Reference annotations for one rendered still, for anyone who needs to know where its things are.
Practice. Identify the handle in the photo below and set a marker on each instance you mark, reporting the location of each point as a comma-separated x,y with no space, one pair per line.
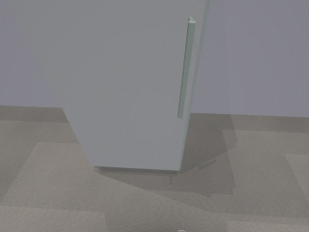
186,63

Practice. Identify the fridge door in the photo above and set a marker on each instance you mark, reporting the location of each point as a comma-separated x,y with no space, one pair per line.
116,69

